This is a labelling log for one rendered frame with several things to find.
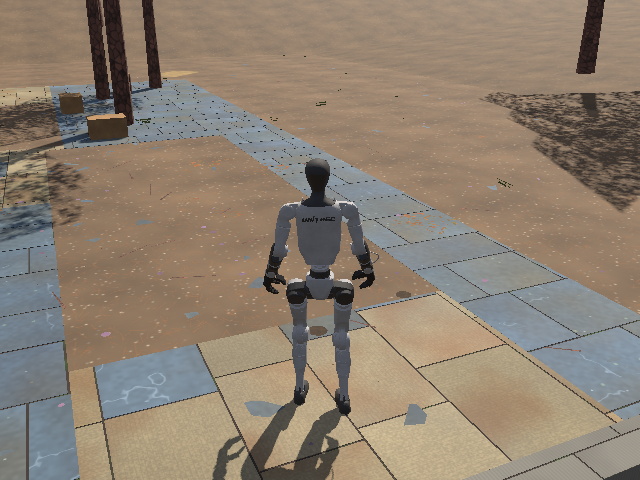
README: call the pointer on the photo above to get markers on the robot torso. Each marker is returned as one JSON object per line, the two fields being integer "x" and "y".
{"x": 319, "y": 240}

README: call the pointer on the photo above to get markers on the robot right foot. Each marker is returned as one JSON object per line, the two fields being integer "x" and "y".
{"x": 344, "y": 406}

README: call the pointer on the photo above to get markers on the robot right forearm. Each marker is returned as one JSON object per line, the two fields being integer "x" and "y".
{"x": 365, "y": 261}

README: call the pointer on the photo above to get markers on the robot left forearm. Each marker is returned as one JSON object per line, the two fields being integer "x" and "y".
{"x": 273, "y": 264}

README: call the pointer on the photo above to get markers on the robot right hand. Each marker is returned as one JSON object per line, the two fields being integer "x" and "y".
{"x": 370, "y": 278}

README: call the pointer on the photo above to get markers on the right robot upper arm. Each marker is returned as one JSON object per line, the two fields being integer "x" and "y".
{"x": 350, "y": 211}

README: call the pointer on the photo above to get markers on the robot left hand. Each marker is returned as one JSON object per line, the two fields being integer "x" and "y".
{"x": 267, "y": 283}

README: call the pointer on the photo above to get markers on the left robot upper arm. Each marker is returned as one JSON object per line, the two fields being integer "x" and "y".
{"x": 286, "y": 213}

